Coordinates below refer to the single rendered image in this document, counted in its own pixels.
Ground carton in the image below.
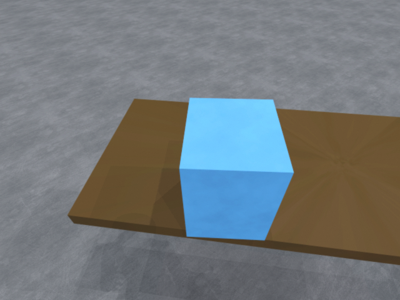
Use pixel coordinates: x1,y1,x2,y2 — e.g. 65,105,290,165
179,98,294,241

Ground table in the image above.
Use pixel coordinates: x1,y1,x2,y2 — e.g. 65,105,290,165
68,99,400,265

